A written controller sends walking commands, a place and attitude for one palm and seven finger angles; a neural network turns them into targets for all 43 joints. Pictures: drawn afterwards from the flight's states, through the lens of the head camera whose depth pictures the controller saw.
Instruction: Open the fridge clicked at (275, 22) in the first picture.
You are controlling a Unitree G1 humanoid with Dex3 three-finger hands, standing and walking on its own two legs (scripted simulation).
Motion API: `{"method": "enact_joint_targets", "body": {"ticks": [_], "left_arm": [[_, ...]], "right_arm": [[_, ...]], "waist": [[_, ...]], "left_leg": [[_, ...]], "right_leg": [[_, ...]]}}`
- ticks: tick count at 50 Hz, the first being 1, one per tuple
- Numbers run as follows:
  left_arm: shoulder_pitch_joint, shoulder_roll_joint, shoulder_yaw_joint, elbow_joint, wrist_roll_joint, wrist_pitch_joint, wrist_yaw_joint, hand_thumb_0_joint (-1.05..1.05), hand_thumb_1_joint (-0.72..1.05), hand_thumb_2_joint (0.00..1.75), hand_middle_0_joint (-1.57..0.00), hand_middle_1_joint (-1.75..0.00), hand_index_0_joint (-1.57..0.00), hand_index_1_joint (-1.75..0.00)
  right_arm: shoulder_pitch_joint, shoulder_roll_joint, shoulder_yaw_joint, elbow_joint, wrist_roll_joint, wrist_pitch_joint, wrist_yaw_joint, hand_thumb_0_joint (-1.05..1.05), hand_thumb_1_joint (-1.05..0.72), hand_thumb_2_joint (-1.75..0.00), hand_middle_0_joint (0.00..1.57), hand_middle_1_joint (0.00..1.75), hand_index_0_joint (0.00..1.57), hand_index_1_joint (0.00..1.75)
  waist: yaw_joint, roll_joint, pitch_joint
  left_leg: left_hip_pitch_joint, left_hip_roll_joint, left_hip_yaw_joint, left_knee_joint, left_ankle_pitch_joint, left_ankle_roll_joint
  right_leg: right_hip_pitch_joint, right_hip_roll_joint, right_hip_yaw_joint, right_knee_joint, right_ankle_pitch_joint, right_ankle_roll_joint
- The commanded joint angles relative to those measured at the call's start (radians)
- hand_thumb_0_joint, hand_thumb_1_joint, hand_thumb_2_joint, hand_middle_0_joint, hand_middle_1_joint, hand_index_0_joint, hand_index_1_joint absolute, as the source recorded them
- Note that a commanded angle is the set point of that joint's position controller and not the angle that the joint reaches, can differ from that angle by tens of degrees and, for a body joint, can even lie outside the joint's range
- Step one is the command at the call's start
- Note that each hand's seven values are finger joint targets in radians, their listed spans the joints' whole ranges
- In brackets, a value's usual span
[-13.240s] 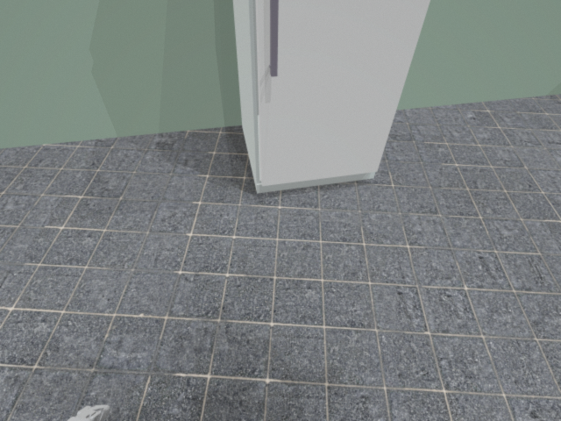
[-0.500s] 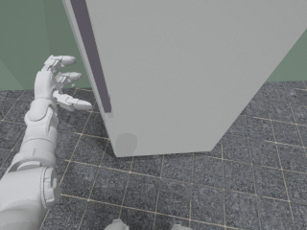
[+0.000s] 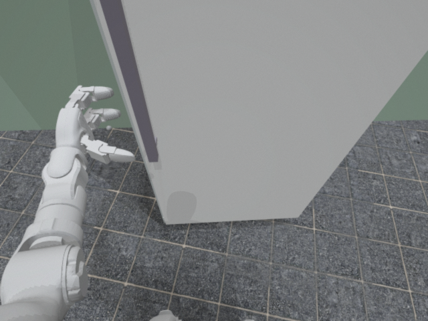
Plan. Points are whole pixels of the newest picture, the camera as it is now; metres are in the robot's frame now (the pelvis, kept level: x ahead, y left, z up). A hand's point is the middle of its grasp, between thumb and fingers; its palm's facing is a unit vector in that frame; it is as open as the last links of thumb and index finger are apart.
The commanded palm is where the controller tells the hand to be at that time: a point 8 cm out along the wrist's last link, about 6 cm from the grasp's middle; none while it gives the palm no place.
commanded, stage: move the hooked fingers beside the handle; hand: left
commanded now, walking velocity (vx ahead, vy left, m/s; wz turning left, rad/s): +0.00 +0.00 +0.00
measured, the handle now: (132, 65) +0.51 +0.13 +0.19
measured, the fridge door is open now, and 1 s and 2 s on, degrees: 0 0 0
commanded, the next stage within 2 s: feel for the door with the fingertips in 0.32 s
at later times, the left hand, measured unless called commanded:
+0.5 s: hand (112, 125) +0.46 +0.19 +0.09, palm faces +0.05 -1.00 -0.01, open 14.0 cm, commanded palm +0.43 +0.23 +0.09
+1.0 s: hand (126, 122) +0.47 +0.16 +0.09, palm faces +0.05 -1.00 -0.01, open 13.9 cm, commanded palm +0.44 +0.21 +0.09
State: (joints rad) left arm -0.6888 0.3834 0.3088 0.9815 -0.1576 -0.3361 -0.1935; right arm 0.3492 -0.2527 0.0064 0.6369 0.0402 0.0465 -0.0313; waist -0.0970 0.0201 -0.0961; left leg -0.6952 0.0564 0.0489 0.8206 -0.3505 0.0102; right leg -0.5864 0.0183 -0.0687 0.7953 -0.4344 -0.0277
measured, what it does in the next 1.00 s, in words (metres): stands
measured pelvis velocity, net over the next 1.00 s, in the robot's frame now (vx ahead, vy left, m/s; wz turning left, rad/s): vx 0.00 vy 0.00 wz -0.01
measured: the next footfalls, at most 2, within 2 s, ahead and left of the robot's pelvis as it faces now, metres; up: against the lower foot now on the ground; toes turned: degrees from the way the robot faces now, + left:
none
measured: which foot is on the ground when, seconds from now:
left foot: down 0.00-1.00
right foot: down 0.00-1.00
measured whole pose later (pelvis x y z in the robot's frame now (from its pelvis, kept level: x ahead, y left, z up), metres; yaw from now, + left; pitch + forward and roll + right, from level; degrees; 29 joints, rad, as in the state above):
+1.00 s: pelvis +0.00 +0.00 +0.00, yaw -1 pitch +14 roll -1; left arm -0.75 0.34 0.29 1.03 -0.12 -0.36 -0.10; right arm 0.35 -0.24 0.01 0.64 0.02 0.04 -0.01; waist -0.11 0.02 -0.10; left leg -0.73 0.06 0.06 0.85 -0.36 0.01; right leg -0.62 0.02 -0.06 0.83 -0.44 -0.02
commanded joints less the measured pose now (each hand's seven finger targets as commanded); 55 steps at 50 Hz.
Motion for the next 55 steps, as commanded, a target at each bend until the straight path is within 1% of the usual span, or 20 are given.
{"method": "enact_joint_targets", "body": {"ticks": [1, 4, 9, 15, 16, 18, 21, 23, 28, 29, 30, 32, 34, 35, 37, 40, 43, 44, 48, 55], "left_arm": [[-0.478, 0.183, 0.003, -0.180, -0.017, -0.068, -0.006, 0.00, -0.50, 0.30, -0.30, -1.20, -0.30, -1.20], [-0.478, 0.224, 0.030, -0.140, -0.005, -0.062, 0.001, 0.00, -0.50, 0.30, -0.30, -1.20, -0.30, -1.20], [-0.498, 0.214, 0.026, -0.191, 0.004, -0.093, 0.016, 0.00, -0.50, 0.30, -0.30, -1.20, -0.30, -1.20], [-0.496, 0.241, 0.034, -0.138, 0.009, -0.080, 0.013, 0.00, -0.50, 0.30, -0.30, -1.20, -0.30, -1.20], [-0.510, 0.270, 0.055, -0.156, 0.007, -0.082, 0.013, 0.00, -0.50, 0.30, -0.30, -1.20, -0.30, -1.20], [-0.519, 0.256, 0.042, -0.167, 0.008, -0.087, 0.009, 0.00, -0.50, 0.30, -0.30, -1.20, -0.30, -1.20], [-0.504, 0.270, 0.060, -0.147, -0.003, -0.084, -0.001, 0.00, -0.50, 0.30, -0.30, -1.20, -0.30, -1.20], [-0.510, 0.219, 0.020, -0.157, -0.010, -0.084, -0.011, 0.00, -0.50, 0.30, -0.30, -1.20, -0.30, -1.20], [-0.479, 0.207, 0.028, -0.132, -0.014, -0.069, -0.001, 0.00, -0.50, 0.30, -0.30, -1.20, -0.30, -1.20], [-0.517, 0.181, -0.001, -0.162, -0.010, -0.072, 0.003, 0.00, -0.50, 0.30, -0.30, -1.20, -0.30, -1.20], [-0.511, 0.181, 0.010, -0.171, -0.009, -0.075, 0.011, 0.00, -0.50, 0.30, -0.30, -1.20, -0.30, -1.20], [-0.506, 0.139, -0.024, -0.172, 0.000, -0.078, 0.026, 0.00, -0.50, 0.30, -0.30, -1.20, -0.30, -1.20], [-0.525, 0.139, -0.016, -0.194, 0.006, -0.088, 0.050, 0.00, -0.50, 0.30, -0.30, -1.20, -0.30, -1.20], [-0.514, 0.156, 0.004, -0.203, 0.009, -0.091, 0.062, 0.00, -0.50, 0.30, -0.30, -1.20, -0.30, -1.20], [-0.490, 0.131, -0.009, -0.190, 0.017, -0.085, 0.078, 0.00, -0.50, 0.30, -0.30, -1.20, -0.30, -1.20], [-0.481, 0.183, 0.032, -0.211, 0.034, -0.094, 0.100, 0.00, -0.50, 0.30, -0.30, -1.20, -0.30, -1.20], [-0.515, 0.201, 0.043, -0.187, 0.040, -0.094, 0.108, 0.00, -0.50, 0.30, -0.30, -1.20, -0.30, -1.20], [-0.515, 0.210, 0.045, -0.202, 0.043, -0.098, 0.107, 0.00, -0.50, 0.30, -0.30, -1.20, -0.30, -1.20], [-0.519, 0.149, -0.001, -0.170, 0.029, -0.095, 0.082, 0.00, -0.50, 0.30, -0.30, -1.20, -0.30, -1.20], [-0.561, 0.142, -0.014, -0.126, 0.016, -0.089, 0.063, 0.00, -0.50, 0.30, -0.30, -1.20, -0.30, -1.20]], "right_arm": [[0.091, -0.163, -0.054, -0.062, -0.003, -0.030, -0.008, 0.00, -0.90, -0.90, 0.20, 0.30, 0.20, 0.30], [0.089, -0.168, -0.047, -0.068, -0.004, -0.029, -0.009, 0.00, -0.90, -0.90, 0.20, 0.30, 0.20, 0.30], [0.084, -0.162, -0.052, -0.080, -0.007, -0.030, -0.003, 0.00, -0.90, -0.90, 0.20, 0.30, 0.20, 0.30], [0.087, -0.165, -0.046, -0.077, -0.005, -0.024, -0.009, 0.00, -0.90, -0.90, 0.20, 0.30, 0.20, 0.30], [0.089, -0.169, -0.046, -0.079, -0.006, -0.023, -0.010, 0.00, -0.90, -0.90, 0.20, 0.30, 0.20, 0.30], [0.096, -0.167, -0.046, -0.078, -0.007, -0.022, -0.012, 0.00, -0.90, -0.90, 0.20, 0.30, 0.20, 0.30], [0.102, -0.169, -0.049, -0.069, -0.006, -0.024, -0.012, 0.00, -0.90, -0.90, 0.20, 0.30, 0.20, 0.30], [0.103, -0.163, -0.047, -0.073, -0.007, -0.026, -0.011, 0.00, -0.90, -0.90, 0.20, 0.30, 0.20, 0.30], [0.119, -0.167, -0.054, -0.064, -0.009, -0.024, -0.003, 0.00, -0.90, -0.90, 0.20, 0.30, 0.20, 0.30], [0.114, -0.164, -0.053, -0.067, -0.007, -0.026, -0.001, 0.00, -0.90, -0.90, 0.20, 0.30, 0.20, 0.30], [0.118, -0.163, -0.057, -0.064, -0.011, -0.028, 0.001, 0.00, -0.90, -0.90, 0.20, 0.30, 0.20, 0.30], [0.115, -0.157, -0.056, -0.065, -0.012, -0.028, 0.006, 0.00, -0.90, -0.90, 0.20, 0.30, 0.20, 0.30], [0.120, -0.159, -0.061, -0.060, -0.014, -0.031, 0.010, 0.00, -0.90, -0.90, 0.20, 0.30, 0.20, 0.30], [0.122, -0.160, -0.062, -0.060, -0.018, -0.032, 0.013, 0.00, -0.90, -0.90, 0.20, 0.30, 0.20, 0.30], [0.116, -0.156, -0.060, -0.064, -0.018, -0.032, 0.017, 0.00, -0.90, -0.90, 0.20, 0.30, 0.20, 0.30], [0.115, -0.158, -0.061, -0.069, -0.021, -0.028, 0.017, 0.00, -0.90, -0.90, 0.20, 0.30, 0.20, 0.30], [0.115, -0.158, -0.056, -0.067, -0.022, -0.026, 0.013, 0.00, -0.90, -0.90, 0.20, 0.30, 0.20, 0.30], [0.112, -0.157, -0.056, -0.069, -0.020, -0.025, 0.011, 0.00, -0.90, -0.90, 0.20, 0.30, 0.20, 0.30], [0.112, -0.154, -0.056, -0.069, -0.017, -0.027, 0.012, 0.00, -0.90, -0.90, 0.20, 0.30, 0.20, 0.30], [0.117, -0.159, -0.057, -0.051, -0.016, -0.028, 0.008, 0.00, -0.90, -0.90, 0.20, 0.30, 0.20, 0.30]], "waist": [[-0.028, 0.017, -0.334], [-0.016, 0.002, -0.326], [-0.005, 0.060, -0.395], [-0.017, 0.019, -0.338], [-0.013, 0.023, -0.353], [-0.016, 0.059, -0.376], [-0.017, 0.041, -0.373], [-0.022, 0.047, -0.371], [-0.017, 0.030, -0.349], [-0.026, 0.047, -0.365], [-0.017, 0.048, -0.388], [-0.022, 0.064, -0.365], [-0.023, 0.053, -0.392], [-0.009, 0.056, -0.406], [-0.012, 0.045, -0.389], [0.003, 0.042, -0.417], [-0.009, 0.015, -0.375], [-0.006, 0.026, -0.397], [-0.025, 0.018, -0.376], [-0.035, 0.027, -0.364]], "left_leg": [[0.348, -0.040, -0.062, -0.050, 0.277, 0.029], [0.300, -0.044, -0.060, -0.049, 0.253, 0.032], [0.350, -0.044, -0.063, -0.035, 0.289, 0.027], [0.286, -0.045, -0.057, -0.044, 0.232, 0.032], [0.284, -0.046, -0.058, -0.046, 0.230, 0.033], [0.311, -0.045, -0.062, -0.040, 0.262, 0.031], [0.306, -0.042, -0.059, -0.041, 0.252, 0.031], [0.306, -0.045, -0.058, -0.040, 0.262, 0.033], [0.301, -0.043, -0.061, -0.037, 0.269, 0.032], [0.317, -0.043, -0.062, -0.041, 0.272, 0.030], [0.332, -0.042, -0.064, -0.037, 0.282, 0.029], [0.342, -0.041, -0.068, -0.038, 0.284, 0.025], [0.360, -0.039, -0.071, -0.031, 0.308, 0.025], [0.363, -0.039, -0.074, -0.030, 0.314, 0.021], [0.354, -0.039, -0.068, -0.030, 0.316, 0.022], [0.343, -0.042, -0.062, -0.028, 0.330, 0.022], [0.314, -0.045, -0.059, -0.029, 0.306, 0.027], [0.324, -0.043, -0.058, -0.029, 0.322, 0.025], [0.331, -0.044, -0.057, -0.024, 0.313, 0.026], [0.327, -0.043, -0.066, -0.023, 0.280, 0.025]], "right_leg": [[0.002, 0.028, 0.046, -0.105, 0.379, 0.022], [0.018, 0.022, 0.054, -0.099, 0.373, 0.023], [0.010, 0.025, 0.052, -0.082, 0.382, 0.018], [0.021, 0.026, 0.058, -0.096, 0.358, 0.024], [0.034, 0.024, 0.060, -0.097, 0.357, 0.024], [0.029, 0.026, 0.055, -0.086, 0.371, 0.018], [0.027, 0.029, 0.058, -0.096, 0.366, 0.023], [0.032, 0.029, 0.056, -0.094, 0.382, 0.021], [0.013, 0.033, 0.047, -0.092, 0.377, 0.019], [0.001, 0.031, 0.046, -0.090, 0.374, 0.021], [0.004, 0.032, 0.044, -0.085, 0.376, 0.020], [-0.021, 0.034, 0.038, -0.084, 0.362, 0.017], [-0.027, 0.036, 0.036, -0.076, 0.377, 0.017], [-0.017, 0.036, 0.034, -0.070, 0.374, 0.015], [-0.018, 0.036, 0.033, -0.071, 0.384, 0.017], [0.017, 0.033, 0.041, -0.063, 0.413, 0.017], [0.023, 0.035, 0.044, -0.070, 0.409, 0.020], [0.031, 0.033, 0.047, -0.068, 0.426, 0.020], [0.014, 0.036, 0.044, -0.076, 0.420, 0.019], [-0.025, 0.033, 0.046, -0.083, 0.380, 0.020]]}}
